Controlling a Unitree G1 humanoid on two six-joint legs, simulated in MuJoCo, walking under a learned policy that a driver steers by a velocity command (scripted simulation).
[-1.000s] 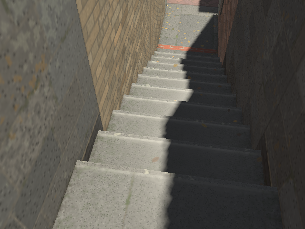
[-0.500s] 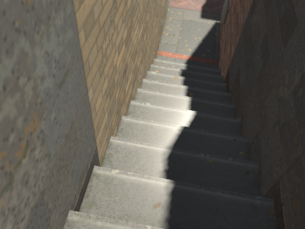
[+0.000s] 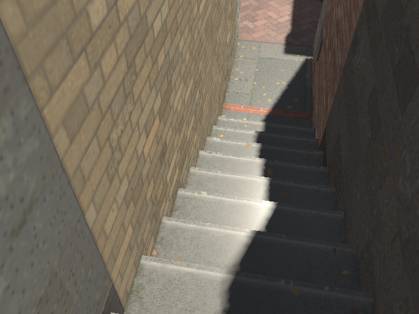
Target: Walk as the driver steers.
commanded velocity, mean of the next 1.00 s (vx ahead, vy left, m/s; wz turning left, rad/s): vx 0.50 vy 0.00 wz -0.24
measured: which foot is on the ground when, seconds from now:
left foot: up 0.00-0.44, down 0.46-1.00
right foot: down 0.00-0.46, up 0.48-1.00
